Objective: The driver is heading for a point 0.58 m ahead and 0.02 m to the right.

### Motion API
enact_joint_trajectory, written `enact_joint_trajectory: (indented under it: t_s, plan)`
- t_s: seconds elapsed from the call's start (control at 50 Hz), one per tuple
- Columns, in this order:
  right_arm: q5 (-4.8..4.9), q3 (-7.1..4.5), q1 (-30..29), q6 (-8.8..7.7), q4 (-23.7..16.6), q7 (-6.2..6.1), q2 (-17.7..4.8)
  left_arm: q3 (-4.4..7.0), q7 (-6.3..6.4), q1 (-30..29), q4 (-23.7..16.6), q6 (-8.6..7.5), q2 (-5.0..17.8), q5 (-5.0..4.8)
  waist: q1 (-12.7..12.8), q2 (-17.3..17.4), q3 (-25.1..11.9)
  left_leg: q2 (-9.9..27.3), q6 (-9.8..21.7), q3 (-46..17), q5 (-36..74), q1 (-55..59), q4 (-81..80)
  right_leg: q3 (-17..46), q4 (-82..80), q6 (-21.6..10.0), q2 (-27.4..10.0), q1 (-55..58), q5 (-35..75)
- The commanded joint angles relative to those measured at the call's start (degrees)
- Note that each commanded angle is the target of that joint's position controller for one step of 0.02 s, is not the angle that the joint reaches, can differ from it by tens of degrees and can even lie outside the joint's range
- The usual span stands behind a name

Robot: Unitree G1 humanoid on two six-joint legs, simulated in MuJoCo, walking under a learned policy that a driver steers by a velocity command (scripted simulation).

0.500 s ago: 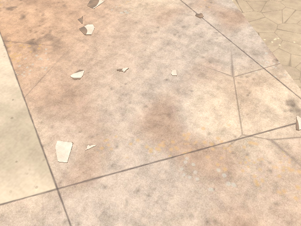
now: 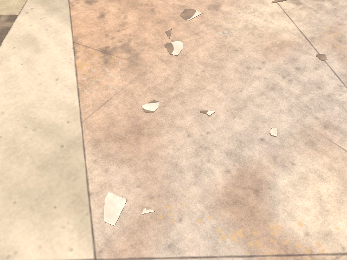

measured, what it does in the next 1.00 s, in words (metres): walks ahead: right foot, then left foot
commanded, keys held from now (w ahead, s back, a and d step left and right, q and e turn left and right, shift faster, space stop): w+q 0.30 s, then w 0.26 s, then w+e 0.06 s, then no key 0.38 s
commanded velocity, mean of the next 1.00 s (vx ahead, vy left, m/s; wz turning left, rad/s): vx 0.40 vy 0.00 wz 0.27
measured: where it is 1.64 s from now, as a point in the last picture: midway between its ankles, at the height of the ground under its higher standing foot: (167, 240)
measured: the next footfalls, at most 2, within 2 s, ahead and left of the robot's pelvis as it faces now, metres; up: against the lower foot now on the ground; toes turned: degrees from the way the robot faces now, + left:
right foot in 0.30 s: +0.37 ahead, -0.14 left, +0.00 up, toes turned +15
left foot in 0.78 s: +0.55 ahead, +0.18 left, +0.00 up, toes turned +15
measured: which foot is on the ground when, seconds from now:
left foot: down 0.00-0.30, up 0.32-0.76, down 0.78-1.00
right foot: up 0.00-0.28, down 0.30-0.78, up 0.80-1.00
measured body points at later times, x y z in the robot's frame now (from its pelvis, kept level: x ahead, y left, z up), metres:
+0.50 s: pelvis +0.29 -0.05 +0.01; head +0.31 -0.05 +0.45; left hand +0.31 +0.24 -0.10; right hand +0.48 -0.28 -0.10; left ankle +0.23 +0.08 -0.66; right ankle +0.33 -0.15 -0.74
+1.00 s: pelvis +0.47 +0.06 +0.00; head +0.49 +0.08 +0.45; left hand +0.49 +0.35 -0.13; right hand +0.67 -0.15 -0.10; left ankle +0.51 +0.16 -0.74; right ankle +0.51 -0.10 -0.70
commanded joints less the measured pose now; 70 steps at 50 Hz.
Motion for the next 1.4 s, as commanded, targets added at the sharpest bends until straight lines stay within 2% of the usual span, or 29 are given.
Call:
enact_joint_trajectory:
  t_s: [0.02, 0.12, 0.18, 0.24, 0.28, 0.3, 0.32, 0.34, 0.36, 0.38, 0.4, 0.48, 0.64, 0.7, 0.76, 0.78, 0.8, 0.82, 0.84, 0.88, 0.9, 0.96, 1.02, 1.06, 1.1, 1.12, 1.16, 1.2, 1.4]
  plan:
    - [-0.23, -1.76, -0.97, -0.89, -4.57, -0.91, -7.11, 1.83, 0.30, 1.09, -4.18, -0.03, 6.01, 0.91, 1.86, 2.77, -4.45, 14.90, 12.02, -18.05, 15.01, 7.05, -13.42, 0.86, -5.56, 2.42, -2.76, -8.20, 3.65]
    - [0.52, -2.53, 2.21, -0.26, -3.14, -2.34, -9.48, 0.45, 0.35, -8.98, -6.71, 0.23, 2.77, 0.77, -1.75, 4.71, -2.74, 9.63, 7.66, -11.66, 11.18, 0.80, -12.39, -0.90, -27.74, 4.81, 0.90, -3.02, 21.93]
    - [0.88, -2.68, 5.37, 0.33, -1.86, -2.56, -9.74, 0.75, -0.31, -13.23, -7.97, -0.35, 3.89, -0.29, -3.59, 5.70, -3.03, 11.02, 6.39, -15.48, 5.78, 3.20, -10.38, 0.19, -34.55, 4.43, 2.84, -0.45, 25.85]
    - [0.94, -2.65, 5.77, 0.74, -1.59, -2.86, -9.04, 1.81, -0.87, -12.43, -8.05, -1.07, 6.38, -0.58, -2.24, 7.02, -3.37, 13.50, 5.06, -21.31, 3.06, 8.60, -5.25, 2.41, -38.05, 2.38, 2.69, 1.04, 21.00]
    - [0.65, -2.44, 4.32, 0.99, -2.11, -2.81, -7.99, 2.81, -0.72, -6.47, -6.51, -1.61, 7.67, -0.53, 1.36, 8.01, -4.76, 12.53, 3.36, -22.53, 4.82, 8.64, -0.05, 1.18, -40.59, -0.15, 2.78, 8.71, 18.01]
    - [0.31, -1.49, 4.36, 0.84, -2.64, -2.58, -5.39, 3.65, -0.34, -0.45, -5.62, -1.92, 9.52, 0.27, 4.32, 6.28, -9.71, 9.49, 1.48, -19.95, 4.93, 6.01, 9.07, 3.67, -40.52, -2.68, -0.89, 19.33, 16.77]
    - [-1.04, -0.03, 8.11, 0.60, -3.15, -2.46, -1.25, 4.31, -0.04, 7.45, -4.87, -1.81, 12.75, 0.90, 5.37, -3.22, -18.35, 4.55, -1.01, -13.84, -10.05, -2.17, 25.77, 14.88, -39.28, -6.56, -11.59, 34.82, 14.05]
    - [1.43, 0.49, 15.09, -0.02, -4.46, -2.38, -0.47, 5.32, -0.73, 11.51, -1.85, -0.93, 16.15, 0.82, 2.26, -22.66, -21.63, 0.09, -3.79, -8.60, -25.89, -21.43, 42.09, 43.57, -47.78, -15.37, -21.21, 46.07, -4.67]
    - [1.92, -0.60, 12.71, 0.01, -2.20, -2.64, -6.52, 4.02, -1.00, 9.49, -2.97, -0.90, 10.02, -0.28, 4.28, -12.29, -15.42, 4.02, -4.44, -10.97, -21.77, -26.23, 47.79, 43.50, -50.96, -13.80, -19.45, 41.67, -16.86]
    - [1.34, -1.24, 6.03, 0.20, -3.17, -2.59, -8.65, 3.15, -0.81, 6.68, -3.17, -0.58, 7.21, -0.27, 5.38, -7.12, -8.60, 5.58, -4.53, -9.13, -16.45, -27.18, 48.30, 33.64, -51.04, -11.52, -16.93, 34.93, -12.44]
    - [0.51, -1.13, 2.48, 0.30, -3.86, -2.64, -7.95, 2.58, -0.85, 4.21, -3.44, -0.32, 6.30, 0.39, 4.68, -3.12, -5.39, 7.23, -4.67, -7.71, -13.12, -25.18, 46.78, 26.58, -51.42, -10.78, -14.29, 28.60, -3.79]
    - [0.41, -0.56, 1.59, -0.03, -4.38, -1.69, -3.77, 1.77, -0.63, 2.67, -1.48, -0.59, 4.20, 0.26, 1.55, -5.82, -3.01, 10.43, -4.81, -5.40, -8.85, -19.67, 36.69, 13.91, -55.03, -11.69, -9.48, 20.33, 12.65]
    - [-0.10, 1.12, -11.34, -1.62, -7.36, -0.44, -1.21, 2.72, -0.18, 6.88, 2.40, 0.93, 9.09, -1.29, 4.67, -3.85, -0.40, 9.03, -6.88, -0.15, 8.23, -13.47, 9.62, 4.33, -56.61, -11.52, -7.62, 18.32, 25.06]
    - [-0.24, 0.56, -13.00, -2.15, -8.01, 0.16, -2.44, 2.81, 0.17, 8.89, 4.05, 2.05, 9.62, -1.44, 4.44, -5.08, -1.82, 7.26, -5.51, -0.24, 10.13, -9.73, 4.53, 3.86, -51.36, -9.10, -8.61, 22.31, 34.13]
    - [-1.47, -1.12, -3.49, -2.23, -4.68, -0.24, -5.63, 2.37, 0.67, 7.11, 4.00, 2.44, 8.63, -1.36, -1.45, -4.22, -7.97, 5.78, -1.96, 0.88, 17.60, 7.16, -1.60, 1.47, -39.05, -4.89, -4.97, 20.81, 41.32]
    - [-2.39, -1.95, 2.42, -2.12, -3.83, -0.90, -9.34, 1.33, 0.77, 7.26, 2.79, 2.11, 5.99, 0.02, -3.49, 0.59, -14.23, 13.63, 0.84, -5.64, 36.82, 19.79, 1.40, -0.90, -27.94, -2.08, -1.53, 14.24, 29.11]
    - [-3.56, -1.65, 4.15, -1.25, -4.09, -1.34, -11.15, -0.74, 0.57, 15.85, 3.36, 1.81, 0.35, 1.19, -0.83, 15.01, -22.32, 28.96, 10.82, -22.52, 54.26, 36.52, 4.25, -2.11, -8.64, 2.14, 4.64, -1.25, -10.58]
    - [-1.98, -1.06, 5.85, -0.38, -3.02, -0.84, -8.00, -0.11, 0.31, 18.66, 5.29, 2.04, 3.93, -0.10, -1.93, 14.57, -27.81, 30.26, 14.19, -28.19, 46.98, 35.54, 2.02, 3.95, -1.14, 2.80, 4.09, -2.98, -19.84]
    - [-1.08, -0.72, 2.75, 0.02, -2.86, -0.54, -6.78, 0.99, 0.32, 14.34, 4.79, 2.60, 7.64, -1.32, -2.02, 10.40, -20.59, 26.99, 12.32, -23.76, 38.87, 29.60, -0.36, 3.25, 2.12, 3.21, 2.22, -6.79, -17.88]
    - [-1.12, 0.51, -4.52, -0.10, -2.79, -0.40, -3.60, 1.11, 1.30, 7.68, 3.83, 4.11, 6.62, -0.58, 0.05, 5.09, -11.74, 22.30, 8.93, -16.82, 32.43, 16.91, -3.88, 1.81, -2.27, 3.90, -1.12, -6.59, -11.44]
    - [-1.55, 0.75, -7.31, -0.17, -2.58, -0.29, -2.93, 1.11, 1.67, 7.97, 4.01, 5.11, 5.77, -0.20, 2.13, 5.66, -10.10, 20.65, 7.87, -13.82, 31.05, 10.11, -5.85, 2.06, -6.62, 4.26, -2.35, -1.53, -9.02]
    - [-2.56, 0.40, -10.76, -0.22, -1.28, -0.44, -3.41, 0.24, 2.32, 9.17, 5.02, 6.46, 2.42, 0.27, 4.16, 8.29, -9.92, 17.53, 7.45, -8.01, 28.31, 1.13, -8.39, -0.51, -19.28, 4.81, -1.04, 9.99, -4.00]
    - [-1.94, 0.31, -10.48, 0.38, 0.58, -1.07, -4.14, 0.27, 2.32, 6.81, 5.32, 7.16, 2.84, 0.50, 3.38, 7.89, -10.70, 17.34, 6.89, -7.95, 13.63, -0.15, -9.86, -1.20, -28.59, 3.76, -0.30, 15.89, 6.19]
    - [-1.43, 0.78, -10.91, 0.88, 1.63, -1.17, -3.40, 0.32, 2.07, 5.29, 5.37, 7.50, 2.92, 1.12, 3.87, 6.81, -8.20, 15.36, 4.17, -7.68, -4.75, -4.01, -10.60, -1.93, -35.66, 2.16, 0.49, 20.70, 12.33]
    - [-1.91, 1.70, -7.74, 0.97, 3.83, -1.08, -1.31, 0.41, 2.27, 2.43, 3.71, 7.47, 4.86, 1.98, 2.87, 3.86, -3.82, 11.97, -1.12, -7.25, -18.99, -7.33, -10.10, 2.36, -42.07, -0.27, -3.25, 22.03, 14.66]
    - [-2.06, 1.35, -5.04, 1.02, 4.20, -1.09, -2.09, 1.34, 2.63, 0.61, 3.54, 7.48, 9.01, 1.19, -0.12, -2.01, -1.25, 8.82, -3.18, -4.84, -18.73, -7.00, -9.18, 2.50, -41.52, -2.10, -4.24, 17.88, 8.95]
    - [-1.80, 1.06, -6.59, 1.51, 4.82, -1.98, -3.20, 0.85, 2.29, -0.58, 4.69, 6.73, 5.26, 1.03, 0.83, -4.79, 0.13, 7.10, -4.57, -1.87, -11.83, 0.77, -5.13, 1.99, -44.48, -1.91, -2.04, 8.90, -1.99]
    - [-1.66, 1.12, -5.55, 1.93, 6.01, -2.56, -2.54, 0.24, 2.04, -1.70, 5.29, 5.67, 3.34, 1.14, 0.33, -5.66, -0.92, 7.26, -3.92, -1.57, -6.62, 3.23, -3.59, 1.59, -44.55, -0.29, -1.67, 9.47, 3.95]
    - [-0.91, 0.89, -4.80, 2.48, 11.59, -2.85, -2.50, 0.11, 2.18, -0.79, 9.84, 5.18, 3.88, 0.24, 0.92, 0.06, -4.38, 7.66, -3.76, -0.87, 8.86, 8.49, -1.15, -0.10, -41.48, -0.22, -0.37, 14.68, 18.36]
